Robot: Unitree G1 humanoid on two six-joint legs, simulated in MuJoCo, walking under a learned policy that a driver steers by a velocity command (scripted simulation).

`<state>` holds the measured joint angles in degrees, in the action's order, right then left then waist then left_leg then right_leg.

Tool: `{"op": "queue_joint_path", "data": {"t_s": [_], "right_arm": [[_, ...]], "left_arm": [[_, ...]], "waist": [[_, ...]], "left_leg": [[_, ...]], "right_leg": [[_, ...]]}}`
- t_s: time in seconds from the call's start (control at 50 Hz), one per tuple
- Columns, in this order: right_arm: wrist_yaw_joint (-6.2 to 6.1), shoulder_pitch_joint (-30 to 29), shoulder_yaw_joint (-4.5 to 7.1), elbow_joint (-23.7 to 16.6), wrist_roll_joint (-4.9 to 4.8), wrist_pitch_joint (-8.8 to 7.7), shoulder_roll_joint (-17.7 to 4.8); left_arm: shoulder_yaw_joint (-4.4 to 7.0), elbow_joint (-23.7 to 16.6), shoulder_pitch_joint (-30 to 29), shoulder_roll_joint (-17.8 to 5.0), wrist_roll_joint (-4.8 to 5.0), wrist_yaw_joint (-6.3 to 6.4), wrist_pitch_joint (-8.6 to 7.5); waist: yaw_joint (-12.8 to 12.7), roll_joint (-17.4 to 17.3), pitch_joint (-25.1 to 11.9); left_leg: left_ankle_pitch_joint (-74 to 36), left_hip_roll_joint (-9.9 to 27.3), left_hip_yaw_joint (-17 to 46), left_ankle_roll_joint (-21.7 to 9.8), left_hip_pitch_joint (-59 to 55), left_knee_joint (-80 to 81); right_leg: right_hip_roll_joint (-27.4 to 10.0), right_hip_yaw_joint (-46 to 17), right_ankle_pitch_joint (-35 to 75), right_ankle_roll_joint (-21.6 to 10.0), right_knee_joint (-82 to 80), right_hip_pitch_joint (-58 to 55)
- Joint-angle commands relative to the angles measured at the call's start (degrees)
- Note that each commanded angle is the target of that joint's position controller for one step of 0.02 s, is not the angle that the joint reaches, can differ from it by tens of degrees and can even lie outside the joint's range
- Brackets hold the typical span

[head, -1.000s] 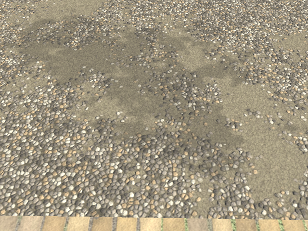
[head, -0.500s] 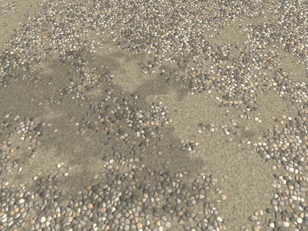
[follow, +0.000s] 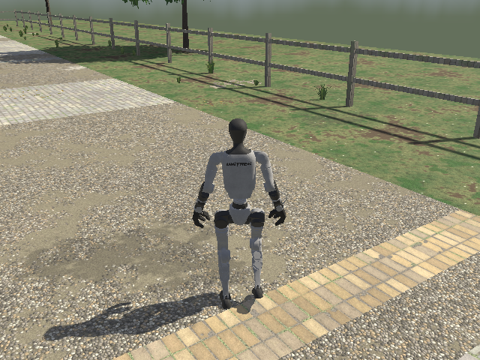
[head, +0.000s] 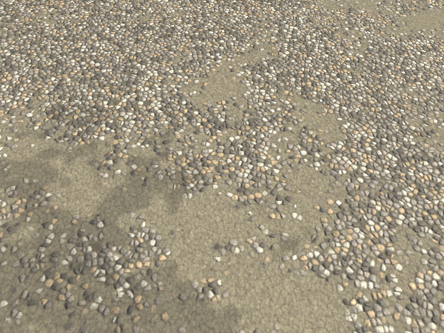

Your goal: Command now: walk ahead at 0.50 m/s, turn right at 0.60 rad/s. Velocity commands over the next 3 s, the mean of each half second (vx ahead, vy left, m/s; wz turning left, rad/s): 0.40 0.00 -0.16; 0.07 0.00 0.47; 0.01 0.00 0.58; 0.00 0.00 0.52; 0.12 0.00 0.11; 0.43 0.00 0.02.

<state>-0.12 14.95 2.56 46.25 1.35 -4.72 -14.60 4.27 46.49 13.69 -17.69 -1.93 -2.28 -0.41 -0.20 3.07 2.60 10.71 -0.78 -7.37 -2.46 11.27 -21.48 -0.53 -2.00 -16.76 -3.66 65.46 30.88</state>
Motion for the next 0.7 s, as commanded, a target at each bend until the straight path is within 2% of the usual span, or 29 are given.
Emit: {"op": "queue_joint_path", "data": {"t_s": [0.02, 0.06, 0.12, 0.18, 0.22, 0.24, 0.26, 0.28, 0.3, 0.32, 0.34, 0.36, 0.38, 0.4, 0.42, 0.44, 0.48, 0.52, 0.58, 0.62, 0.7], "right_arm": [[0.2, 2.03, 1.43, -1.81, -0.38, -1.59, -5.94], [0.31, 3.71, 1.41, -0.89, -0.2, -1.5, -5.76], [0.59, 5.06, 1.38, 0.25, -0.21, -1.49, -6.12], [0.46, 8.2, 1.61, 1.96, -0.35, -1.11, -7.64], [0.31, 10.26, 1.73, 3.44, -0.38, -0.3, -8.56], [0.19, 10.73, 1.78, 4.06, -0.39, 0.15, -9.14], [0.09, 11.28, 1.6, 4.89, -0.47, 0.63, -9.16], [0.01, 11.3, 1.21, 5.46, -0.96, 1.08, -8.63], [0.01, 11.42, 0.47, 4.57, -1.65, 0.89, -6.91], [0.7, 14.23, -1.54, 0.84, -3.66, 0.59, 0.31], [-0.58, 13.19, 0.31, 2.18, -3.1, 1.43, -5.13], [-0.91, 10.05, 0.68, 1.78, -2.99, 1.74, -5.27], [-0.87, 9.17, 0.3, 2.23, -2.59, 1.76, -3.8], [-0.85, 9.03, 0.64, 3.24, -1.75, 2.35, -3.74], [-0.53, 9.76, 0.93, 3.67, -0.58, 3.3, -3.7], [-0.16, 11.23, 1.14, 4.23, -0.06, 4.24, -3.0], [0.35, 11.78, 1.51, 3.8, -0.15, 5.33, -1.86], [0.5, 9.6, 1.76, 2.73, 0.0, 5.96, -1.41], [0.99, 4.1, 1.47, 0.28, 0.46, 6.59, -0.82], [1.48, 1.35, 1.15, -1.13, 0.57, 6.78, -0.51], [1.91, -1.28, 1.51, -3.63, 0.67, 6.96, -2.14]], "left_arm": [[-0.11, -4.21, -0.48, -1.16, -0.19, -1.11, 0.37], [-0.56, -5.72, -4.47, -0.44, -0.11, -1.46, 0.17], [-1.71, -7.3, -9.69, 1.4, -0.03, -1.95, -0.48], [-2.24, -8.63, -14.19, 1.32, -0.32, -2.06, -0.74], [-2.17, -9.09, -15.23, 0.53, -0.75, -1.68, -0.94], [-2.03, -8.88, -14.5, 0.12, -1.0, -1.39, -1.15], [-1.93, -7.71, -11.21, 0.13, -1.38, -0.99, -1.7], [-1.59, -4.64, -2.68, -0.15, -1.96, -0.41, -2.68], [-0.81, -1.99, 5.69, -2.7, -3.21, 0.41, -3.44], [0.58, -1.98, 10.44, -9.38, -3.86, 1.47, -3.58], [1.47, -1.55, 11.64, -10.55, -0.02, 2.34, -2.97], [0.67, -1.27, 7.66, -7.92, 1.16, 2.52, -3.13], [-0.59, -1.2, 3.68, -3.58, 1.19, 2.5, -3.47], [-1.55, -1.17, 0.67, -0.45, 1.14, 2.68, -3.61], [-1.99, -1.14, -1.12, 0.74, 1.41, 3.04, -3.58], [-1.99, -1.42, -2.08, 0.41, 1.17, 3.23, -3.65], [-1.49, -1.49, -2.48, -1.18, 1.24, 3.41, -4.22], [-1.37, -1.39, -2.89, -1.22, 1.16, 3.74, -4.29], [-1.48, -0.72, -2.22, -0.51, 1.05, 4.31, -3.56], [-1.13, -0.23, -0.83, -1.39, 0.93, 4.35, -3.11], [0.05, 0.12, 0.58, -3.89, 0.6, 3.96, -1.69]], "waist": [[-0.34, -7.98, -0.88], [0.49, -7.62, -0.01], [1.46, -7.84, 0.76], [2.84, -8.13, 1.79], [2.93, -8.28, 1.94], [2.34, -8.63, 1.19], [0.75, -8.92, -0.49], [-3.2, -7.56, -4.99], [-6.24, -5.78, -11.58], [-6.26, 7.77, -22.1], [-7.07, 4.77, -26.1], [-5.04, 2.23, -19.69], [-2.71, 1.8, -12.51], [-0.85, 0.93, -7.25], [0.75, 2.49, -4.98], [1.85, 2.88, -5.44], [3.41, 2.4, -6.58], [3.64, 3.15, -5.61], [2.52, 4.46, -3.57], [1.34, 4.32, -3.79], [0.05, 3.76, -3.82]], "left_leg": [[-10.73, 16.57, 10.44, -7.22, -4.26, 13.25], [-13.07, 15.39, 6.72, -6.99, -4.93, 13.61], [-15.75, 13.47, 1.76, -5.95, -4.22, 13.58], [-17.89, 14.89, 0.56, -5.65, -6.72, 13.46], [-23.95, 16.36, 0.51, -5.56, -11.17, 10.85], [-31.35, 16.65, -0.01, -5.35, -13.12, 7.72], [-42.0, 16.11, -0.12, -4.92, -14.06, 1.63], [-45.74, 13.9, -1.34, -3.56, -12.64, -8.47], [-33.0, 11.79, -1.31, -1.99, -3.79, -20.01], [7.03, 3.82, -3.04, 1.36, 17.2, -41.88], [22.71, -1.07, 6.53, 1.47, 18.67, -51.98], [20.79, 1.73, 11.52, 0.81, 20.02, -51.88], [18.41, 3.69, 10.69, 0.65, 21.28, -47.53], [15.96, 4.95, 10.17, 0.83, 20.34, -43.58], [13.27, 5.05, 9.36, 1.45, 17.48, -41.84], [11.0, 4.04, 8.27, 1.99, 14.66, -42.53], [8.0, 2.92, 7.07, 2.71, 13.52, -43.1], [5.02, 3.25, 6.42, 3.09, 15.3, -41.11], [0.38, 4.35, 5.32, 3.06, 16.22, -31.98], [-0.65, 4.11, 4.09, 2.41, 14.38, -26.67], [5.16, 3.26, 2.71, 0.48, 12.53, -20.87]], "right_leg": [[-3.58, -1.66, 5.21, 0.88, -1.07, 7.77], [-3.56, -0.91, 8.99, 1.45, -6.51, 9.2], [-2.52, 1.74, 14.76, 1.31, -19.23, 4.65], [-1.59, 5.05, 13.07, 0.22, -27.44, 0.69], [-0.59, 6.18, 8.62, -1.2, -30.86, -0.46], [0.59, 7.0, 5.63, -2.18, -32.41, -2.59], [2.25, 7.49, 4.47, -3.16, -34.91, -7.52], [3.82, 7.95, 9.35, -4.39, -40.54, -17.94], [-2.32, 2.59, 16.28, -5.76, -40.08, -33.0], [-24.21, -21.23, 37.49, -13.19, -38.07, -54.46], [-27.52, -25.53, 60.46, -16.49, -39.47, -50.67], [-23.87, -13.72, 66.61, -14.45, -39.05, -45.3], [-21.09, -8.86, 60.83, -11.1, -41.58, -38.39], [-17.97, -5.2, 53.78, -7.57, -44.38, -32.3], [-15.89, -2.17, 50.97, -5.95, -46.49, -27.12], [-15.33, 0.21, 51.1, -5.75, -47.54, -24.16], [-15.13, 3.55, 51.91, -6.7, -48.68, -21.83], [-14.89, 6.27, 47.71, -7.22, -49.43, -20.5], [-14.08, 9.76, 39.92, -7.02, -49.36, -19.97], [-14.95, 10.66, 37.68, -7.31, -48.36, -20.58], [-18.09, 9.67, 33.35, -7.11, -44.04, -22.99]]}}
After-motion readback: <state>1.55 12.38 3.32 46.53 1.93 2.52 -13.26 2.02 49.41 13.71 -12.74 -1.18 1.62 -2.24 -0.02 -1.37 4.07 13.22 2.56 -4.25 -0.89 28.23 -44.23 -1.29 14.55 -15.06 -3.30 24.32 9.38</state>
